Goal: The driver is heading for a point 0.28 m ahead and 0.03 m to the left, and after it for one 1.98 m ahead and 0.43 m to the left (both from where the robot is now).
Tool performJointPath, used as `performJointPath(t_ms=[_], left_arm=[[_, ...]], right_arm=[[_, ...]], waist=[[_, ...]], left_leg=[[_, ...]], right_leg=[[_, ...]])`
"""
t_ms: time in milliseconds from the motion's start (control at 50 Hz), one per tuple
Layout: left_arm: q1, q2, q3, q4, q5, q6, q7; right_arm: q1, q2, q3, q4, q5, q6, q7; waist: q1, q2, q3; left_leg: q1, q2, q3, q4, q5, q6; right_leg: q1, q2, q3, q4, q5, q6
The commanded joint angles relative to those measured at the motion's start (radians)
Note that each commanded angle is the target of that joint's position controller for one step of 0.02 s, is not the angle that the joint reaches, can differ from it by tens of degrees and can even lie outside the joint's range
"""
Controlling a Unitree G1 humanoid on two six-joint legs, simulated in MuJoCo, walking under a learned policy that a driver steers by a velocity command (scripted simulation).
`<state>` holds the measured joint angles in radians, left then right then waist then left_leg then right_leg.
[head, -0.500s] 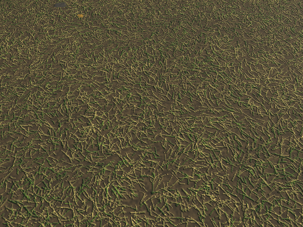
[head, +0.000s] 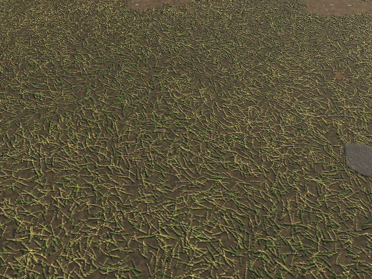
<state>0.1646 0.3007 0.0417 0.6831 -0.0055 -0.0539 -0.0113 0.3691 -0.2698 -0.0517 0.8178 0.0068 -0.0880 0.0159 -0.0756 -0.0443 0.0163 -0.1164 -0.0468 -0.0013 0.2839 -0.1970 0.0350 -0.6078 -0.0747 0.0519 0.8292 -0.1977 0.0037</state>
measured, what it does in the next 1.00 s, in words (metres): walks ahead, turning left: right foot, then left foot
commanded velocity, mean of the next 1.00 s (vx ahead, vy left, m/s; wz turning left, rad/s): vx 0.16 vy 0.00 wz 0.35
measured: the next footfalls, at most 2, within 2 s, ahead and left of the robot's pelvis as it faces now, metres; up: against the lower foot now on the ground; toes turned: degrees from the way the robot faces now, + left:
right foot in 0.18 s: +0.27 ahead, -0.15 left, +0.00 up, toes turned +0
left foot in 0.64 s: +0.25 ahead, +0.10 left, +0.00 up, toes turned +19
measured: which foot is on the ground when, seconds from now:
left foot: down 0.00-0.20, up 0.22-0.62, down 0.64-1.00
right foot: up 0.00-0.16, down 0.18-0.66, up 0.68-1.00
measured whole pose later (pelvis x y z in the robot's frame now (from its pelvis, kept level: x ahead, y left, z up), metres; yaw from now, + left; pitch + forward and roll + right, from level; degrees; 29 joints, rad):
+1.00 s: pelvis +0.22 -0.01 -0.01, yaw +26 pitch +2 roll -1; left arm 0.10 0.31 0.07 0.80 -0.01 0.02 0.02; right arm 0.15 -0.31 -0.07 0.64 0.00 0.03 -0.03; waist -0.01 -0.01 0.04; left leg -0.32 -0.06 -0.11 0.48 -0.19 0.04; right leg -0.43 0.00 0.06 0.77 -0.36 0.08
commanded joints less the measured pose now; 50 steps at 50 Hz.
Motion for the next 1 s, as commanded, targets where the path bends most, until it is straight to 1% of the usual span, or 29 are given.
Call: performJointPath(t_ms=[20, 80, 100, 140, 160, 180, 200, 220, 240, 260, 280, 300, 320, 340, 380, 480, 560, 620, 640, 660, 680, 700, 720, 740, 760, 780, 820, 900, 1000], left_arm=[[-0.084, 0.022, -0.006, -0.079, -0.003, -0.022, -0.011], [-0.156, 0.041, -0.001, -0.105, -0.011, -0.026, -0.019], [-0.175, 0.047, 0.002, -0.115, -0.008, -0.029, -0.021], [-0.121, 0.073, 0.017, -0.105, 0.005, -0.04, -0.023], [-0.027, 0.101, 0.033, -0.075, 0.017, -0.043, -0.018], [0.081, 0.154, 0.051, -0.054, 0.032, -0.045, -0.008], [0.19, 0.227, 0.063, -0.052, 0.054, -0.031, 0.006], [0.214, 0.211, 0.061, -0.044, 0.037, -0.008, 0.004], [0.178, 0.157, 0.049, -0.047, 0.023, 0.006, 0.003], [0.108, 0.123, 0.037, -0.048, 0.013, 0.008, 0.005], [0.045, 0.092, 0.027, -0.043, 0.012, 0.005, 0.002], [-0.012, 0.07, 0.022, -0.041, 0.017, 0.002, 0.0], [-0.05, 0.079, 0.027, -0.035, 0.029, -0.003, -0.002], [-0.078, 0.08, 0.031, -0.031, 0.036, -0.008, -0.001], [-0.098, 0.09, 0.037, -0.016, 0.036, -0.013, 0.009], [-0.093, 0.127, 0.052, 0.023, 0.023, 0.011, 0.036], [-0.067, 0.169, 0.068, 0.05, 0.0, 0.037, 0.031], [-0.066, 0.175, 0.073, 0.068, -0.024, 0.05, 0.03], [-0.016, 0.15, 0.069, 0.092, -0.022, 0.052, 0.028], [0.012, 0.102, 0.056, 0.09, 0.009, 0.051, 0.024], [-0.035, 0.072, 0.041, 0.03, 0.038, 0.049, 0.027], [-0.107, 0.115, 0.054, 0.029, 0.032, 0.051, 0.029], [-0.112, 0.118, 0.058, 0.026, 0.006, 0.054, 0.028], [-0.088, 0.11, 0.059, 0.046, 0.001, 0.057, 0.037], [-0.086, 0.127, 0.065, 0.049, 0.01, 0.059, 0.045], [-0.081, 0.127, 0.068, 0.054, 0.013, 0.059, 0.047], [-0.058, 0.11, 0.065, 0.058, 0.007, 0.058, 0.045], [-0.073, 0.082, 0.052, 0.059, 0.003, 0.058, 0.04], [-0.073, 0.093, 0.049, 0.059, -0.003, 0.058, 0.025]], right_arm=[[-0.055, -0.185, -0.04, -0.061, 0.011, -0.011, -0.005], [0.0, -0.195, -0.04, -0.027, 0.02, -0.001, -0.004], [0.009, -0.194, -0.038, -0.017, 0.021, 0.006, -0.006], [0.006, -0.201, -0.039, -0.004, 0.02, 0.023, -0.014], [-0.002, -0.196, -0.035, -0.008, 0.019, 0.026, -0.018], [-0.007, -0.166, -0.022, -0.024, 0.005, 0.021, -0.019], [0.054, -0.078, 0.008, -0.046, -0.027, 0.01, -0.016], [0.177, -0.069, 0.016, -0.018, 0.001, 0.009, -0.02], [0.112, -0.176, -0.017, -0.013, 0.024, 0.019, -0.024], [0.029, -0.177, -0.023, -0.039, 0.031, 0.033, -0.03], [0.009, -0.159, -0.024, -0.037, 0.019, 0.052, -0.038], [0.017, -0.145, -0.028, -0.034, 0.01, 0.077, -0.047], [0.034, -0.126, -0.028, -0.034, 0.009, 0.098, -0.052], [0.043, -0.111, -0.03, -0.039, 0.008, 0.112, -0.056], [0.015, -0.099, -0.033, -0.066, 0.004, 0.124, -0.058], [-0.11, -0.089, -0.03, -0.135, 0.001, 0.128, -0.03], [-0.176, -0.116, -0.041, -0.187, 0.002, 0.143, -0.008], [-0.159, -0.123, -0.052, -0.198, 0.001, 0.146, 0.002], [-0.132, -0.154, -0.065, -0.193, -0.004, 0.144, -0.005], [-0.085, -0.257, -0.095, -0.195, -0.003, 0.14, -0.023], [-0.086, -0.343, -0.107, -0.219, -0.024, 0.132, -0.029], [-0.062, -0.271, -0.09, -0.218, -0.031, 0.11, -0.02], [-0.091, -0.254, -0.081, -0.214, -0.028, 0.092, -0.018], [-0.145, -0.234, -0.08, -0.22, -0.012, 0.084, -0.022], [-0.191, -0.207, -0.07, -0.228, 0.006, 0.087, -0.028], [-0.212, -0.199, -0.063, -0.236, 0.004, 0.091, -0.035], [-0.218, -0.2, -0.063, -0.245, -0.004, 0.096, -0.042], [-0.214, -0.208, -0.067, -0.246, -0.002, 0.105, -0.053], [-0.222, -0.195, -0.054, -0.229, -0.013, 0.115, -0.041]], waist=[[0.011, 0.127, 0.007], [-0.005, 0.13, 0.021], [-0.001, 0.13, 0.034], [0.051, 0.133, -0.001], [0.101, 0.123, -0.062], [0.149, 0.091, -0.159], [0.163, -0.114, -0.315], [0.151, -0.255, -0.475], [0.165, -0.123, -0.38], [0.141, -0.095, -0.249], [0.109, -0.054, -0.175], [0.073, -0.065, -0.131], [0.047, -0.089, -0.105], [0.031, -0.096, -0.094], [0.024, -0.091, -0.079], [0.059, -0.057, -0.083], [0.081, -0.053, -0.065], [0.056, -0.044, -0.067], [0.052, 0.0, -0.078], [0.06, 0.205, -0.105], [0.056, 0.408, -0.112], [-0.003, 0.237, -0.176], [0.022, 0.198, -0.161], [0.05, 0.146, -0.147], [0.065, 0.139, -0.13], [0.081, 0.158, -0.133], [0.092, 0.166, -0.149], [0.072, 0.174, -0.152], [0.048, 0.206, -0.117]], left_leg=[[-0.036, 0.232, -0.142, -0.13, 0.221, 0.167], [0.008, 0.261, -0.142, -0.11, 0.219, 0.151], [0.021, 0.267, -0.153, -0.081, 0.278, 0.139], [0.054, 0.252, -0.152, 0.031, 0.448, 0.098], [0.032, 0.208, -0.13, 0.138, 0.556, 0.067], [-0.067, 0.148, -0.099, 0.301, 0.451, 0.021], [-0.363, 0.04, -0.043, 0.64, -0.062, -0.052], [-0.468, -0.003, -0.104, 0.867, -0.506, -0.078], [-0.508, 0.041, -0.138, 0.952, -0.466, -0.087], [-0.563, 0.073, -0.097, 0.956, -0.419, -0.088], [-0.541, 0.104, -0.083, 0.919, -0.361, -0.098], [-0.478, 0.129, -0.081, 0.877, -0.314, -0.105], [-0.402, 0.126, -0.06, 0.875, -0.265, -0.115], [-0.371, 0.122, -0.048, 0.866, -0.23, -0.122], [-0.373, 0.131, -0.044, 0.803, -0.165, -0.123], [-0.326, 0.148, -0.017, 0.577, -0.023, -0.095], [-0.313, 0.134, 0.017, 0.46, -0.095, -0.063], [-0.208, 0.092, 0.063, 0.259, -0.018, -0.014], [-0.12, 0.078, 0.037, 0.171, 0.104, 0.017], [0.031, 0.217, -0.171, 0.105, 0.466, 0.082], [0.138, 0.432, -0.507, 0.088, 0.646, 0.298], [0.135, 0.418, -0.482, 0.082, 0.623, 0.338], [0.114, 0.372, -0.393, 0.083, 0.589, 0.295], [0.093, 0.32, -0.337, 0.088, 0.507, 0.24], [0.07, 0.303, -0.319, 0.085, 0.472, 0.21], [0.023, 0.28, -0.297, 0.08, 0.487, 0.202], [0.008, 0.256, -0.286, 0.077, 0.484, 0.202], [-0.001, 0.246, -0.303, 0.085, 0.374, 0.199], [-0.084, 0.243, -0.351, 0.094, 0.261, 0.195]], right_leg=[[0.051, 0.008, -0.027, -0.166, 0.16, 0.007], [0.083, 0.026, -0.031, -0.244, 0.191, -0.008], [0.098, 0.034, -0.026, -0.275, 0.175, -0.019], [0.212, 0.066, -0.035, -0.353, 0.183, -0.044], [0.367, 0.083, -0.051, -0.396, 0.254, -0.066], [0.581, -0.002, 0.007, -0.371, 0.469, -0.101], [0.933, -0.272, 0.252, -0.281, 0.816, -0.208], [1.001, -0.411, 0.457, -0.323, 0.797, -0.324], [0.871, -0.347, 0.387, -0.372, 0.666, -0.294], [0.759, -0.302, 0.28, -0.399, 0.595, -0.26], [0.631, -0.261, 0.205, -0.442, 0.553, -0.241], [0.512, -0.234, 0.142, -0.486, 0.504, -0.228], [0.407, -0.215, 0.091, -0.532, 0.483, -0.23], [0.357, -0.211, 0.053, -0.56, 0.472, -0.24], [0.334, -0.219, -0.004, -0.59, 0.449, -0.25], [0.379, -0.23, -0.091, -0.606, 0.321, -0.241], [0.459, -0.271, -0.091, -0.556, 0.268, -0.223], [0.479, -0.25, -0.129, -0.434, 0.245, -0.153], [0.446, -0.204, -0.164, -0.344, 0.183, -0.096], [0.298, -0.103, -0.256, -0.095, 0.01, -0.008], [-0.006, 0.065, -0.229, 0.162, -0.455, 0.079], [-0.041, 0.065, -0.052, 0.324, -0.491, 0.073], [-0.058, 0.051, -0.016, 0.359, -0.418, 0.055], [-0.062, 0.034, 0.001, 0.334, -0.341, 0.048], [-0.065, 0.028, 0.011, 0.297, -0.284, 0.05], [-0.013, 0.038, 0.006, 0.297, -0.242, 0.055], [0.028, 0.062, 0.004, 0.241, -0.193, 0.067], [0.096, 0.071, 0.011, 0.042, -0.154, 0.085], [0.23, 0.071, -0.009, -0.103, -0.164, 0.069]])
